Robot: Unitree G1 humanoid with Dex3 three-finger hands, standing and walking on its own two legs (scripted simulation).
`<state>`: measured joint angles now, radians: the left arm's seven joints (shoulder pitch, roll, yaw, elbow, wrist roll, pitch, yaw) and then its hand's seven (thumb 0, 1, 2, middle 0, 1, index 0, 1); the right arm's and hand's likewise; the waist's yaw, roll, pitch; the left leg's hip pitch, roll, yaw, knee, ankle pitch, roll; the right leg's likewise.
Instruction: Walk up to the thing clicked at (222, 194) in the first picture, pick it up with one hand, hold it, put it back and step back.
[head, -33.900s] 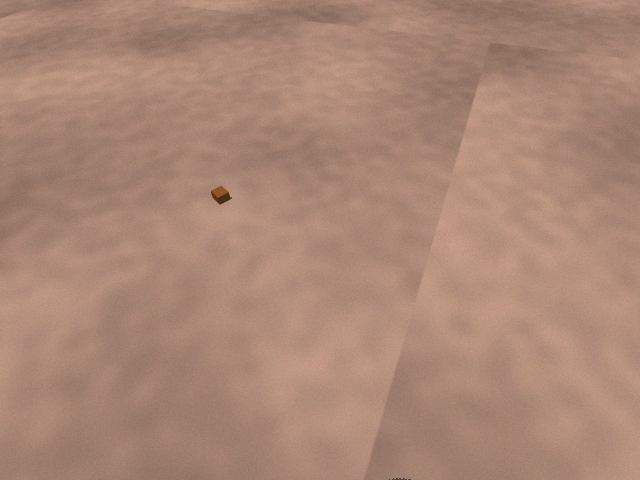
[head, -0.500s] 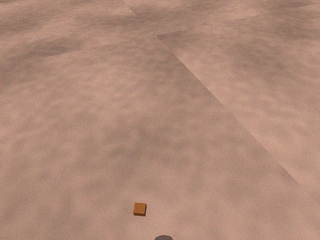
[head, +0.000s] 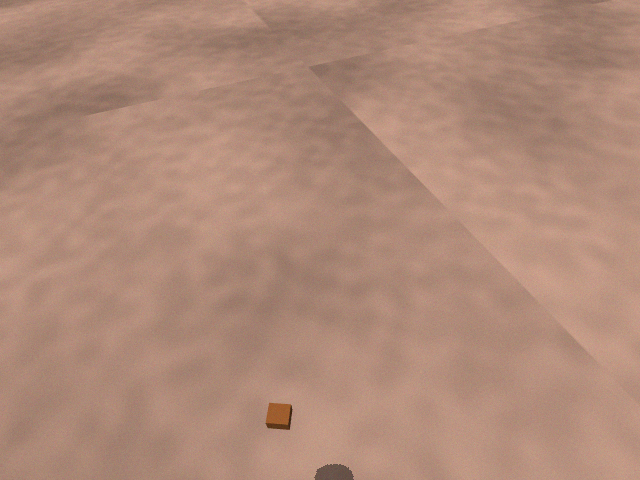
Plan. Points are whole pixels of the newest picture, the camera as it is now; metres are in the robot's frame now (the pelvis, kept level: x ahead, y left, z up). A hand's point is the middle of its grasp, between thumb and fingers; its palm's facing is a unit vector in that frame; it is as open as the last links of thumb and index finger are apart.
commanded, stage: stand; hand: left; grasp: from above
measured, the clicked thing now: (279, 416) +0.49 +0.19 -0.76
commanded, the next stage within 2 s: step back in 1.44 s
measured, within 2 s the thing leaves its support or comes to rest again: neither
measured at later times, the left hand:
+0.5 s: hand out of the picture +0.10 +0.23 -0.16, palm faces +0.01 -0.94 -0.33, open 7.4 cm
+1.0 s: hand out of the picture +0.11 +0.24 -0.15, palm faces +0.01 -0.94 -0.33, open 7.4 cm
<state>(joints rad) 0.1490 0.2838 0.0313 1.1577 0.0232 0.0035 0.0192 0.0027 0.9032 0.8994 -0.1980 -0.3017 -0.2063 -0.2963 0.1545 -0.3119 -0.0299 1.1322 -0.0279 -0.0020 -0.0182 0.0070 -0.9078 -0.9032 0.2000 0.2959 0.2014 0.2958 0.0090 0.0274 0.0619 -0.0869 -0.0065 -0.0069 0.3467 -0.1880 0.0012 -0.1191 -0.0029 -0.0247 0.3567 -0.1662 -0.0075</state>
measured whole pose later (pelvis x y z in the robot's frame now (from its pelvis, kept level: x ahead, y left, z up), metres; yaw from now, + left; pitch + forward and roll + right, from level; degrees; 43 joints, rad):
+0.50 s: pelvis +0.02 +0.00 +0.00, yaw -1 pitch -3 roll +0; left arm 0.09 0.29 0.03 1.17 0.01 0.00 0.01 0.00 0.90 0.90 -0.20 -0.30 -0.21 -0.30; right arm 0.13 -0.32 -0.01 1.15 -0.02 -0.01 -0.02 0.01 -0.91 -0.90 0.20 0.30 0.20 0.30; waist 0.00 0.02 0.06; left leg -0.06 0.00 0.00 0.31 -0.20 0.00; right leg -0.10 0.01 -0.02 0.32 -0.17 -0.01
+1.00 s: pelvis +0.02 +0.00 +0.00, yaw -1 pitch -3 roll +0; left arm 0.09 0.31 0.03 1.16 0.01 0.00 0.01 0.00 0.90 0.90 -0.20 -0.30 -0.21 -0.30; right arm 0.12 -0.33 -0.01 1.14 -0.02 -0.01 -0.01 0.01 -0.91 -0.90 0.20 0.30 0.20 0.30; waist 0.00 0.02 0.05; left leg -0.05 0.00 0.01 0.30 -0.19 0.00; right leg -0.09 0.01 -0.01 0.32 -0.17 -0.01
